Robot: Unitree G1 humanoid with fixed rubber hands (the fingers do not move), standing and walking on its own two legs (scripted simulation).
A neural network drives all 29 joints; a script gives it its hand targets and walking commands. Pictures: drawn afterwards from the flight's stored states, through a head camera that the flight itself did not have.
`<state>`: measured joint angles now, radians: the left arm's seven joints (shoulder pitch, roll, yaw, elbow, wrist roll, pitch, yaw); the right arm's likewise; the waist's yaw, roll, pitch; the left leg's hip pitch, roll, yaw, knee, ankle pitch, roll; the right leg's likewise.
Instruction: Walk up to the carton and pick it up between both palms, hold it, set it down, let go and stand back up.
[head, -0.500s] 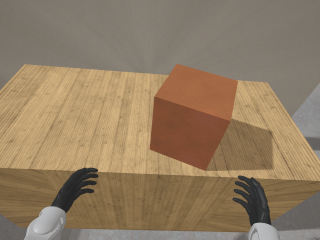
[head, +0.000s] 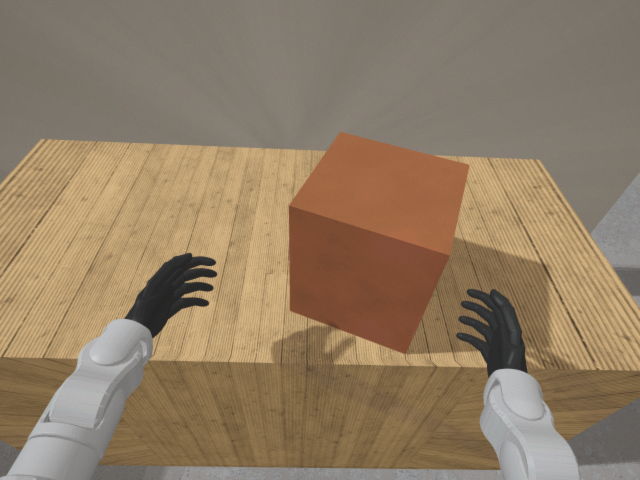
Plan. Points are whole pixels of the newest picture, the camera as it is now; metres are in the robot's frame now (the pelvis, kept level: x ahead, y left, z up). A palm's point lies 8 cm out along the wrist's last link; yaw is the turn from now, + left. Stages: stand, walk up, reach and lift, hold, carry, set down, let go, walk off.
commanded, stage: reach and lift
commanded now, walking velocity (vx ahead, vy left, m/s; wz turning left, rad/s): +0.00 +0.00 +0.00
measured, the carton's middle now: (372, 243) +0.49 -0.06 +0.01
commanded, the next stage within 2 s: none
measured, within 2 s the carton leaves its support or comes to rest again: neither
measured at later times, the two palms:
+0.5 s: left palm (170, 274) +0.35 +0.22 +0.07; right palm (510, 330) +0.31 -0.22 +0.05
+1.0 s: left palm (183, 210) +0.42 +0.20 +0.13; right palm (500, 262) +0.37 -0.20 +0.10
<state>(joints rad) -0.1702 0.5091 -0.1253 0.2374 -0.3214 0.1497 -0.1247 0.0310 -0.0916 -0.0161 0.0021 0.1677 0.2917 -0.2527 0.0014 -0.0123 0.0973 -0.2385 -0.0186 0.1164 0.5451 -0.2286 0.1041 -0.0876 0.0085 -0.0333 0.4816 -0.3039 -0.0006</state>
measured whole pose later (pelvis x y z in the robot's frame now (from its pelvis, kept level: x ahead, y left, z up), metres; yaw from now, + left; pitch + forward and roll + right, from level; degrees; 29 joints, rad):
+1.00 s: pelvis +0.02 -0.01 +0.01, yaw +0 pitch -1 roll -2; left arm -0.59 0.47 -0.06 0.43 -0.32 0.30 -0.12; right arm -0.43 -0.09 -0.14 0.34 0.21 0.29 -0.30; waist -0.01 -0.04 0.08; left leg -0.24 -0.02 0.12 0.47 -0.21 0.08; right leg -0.09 0.01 -0.03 0.39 -0.28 0.00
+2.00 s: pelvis +0.04 -0.01 +0.01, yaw -1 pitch +8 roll -2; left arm -0.97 0.44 -0.16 1.10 -0.32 0.06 -0.09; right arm -0.80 -0.09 -0.16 0.94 0.20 0.10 -0.30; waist -0.10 -0.02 -0.06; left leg -0.39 -0.01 0.11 0.47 -0.21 0.07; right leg -0.23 0.02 -0.03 0.37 -0.27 0.00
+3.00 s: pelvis +0.01 +0.01 -0.02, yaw -3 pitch +22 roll -5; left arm -1.06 0.24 -0.19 1.24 -0.32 -0.15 0.00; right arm -0.91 -0.09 -0.25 1.15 0.10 -0.13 -0.24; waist -0.10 0.01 -0.21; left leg -0.87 0.02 0.11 0.72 -0.25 0.09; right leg -0.71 0.04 -0.03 0.63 -0.31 0.02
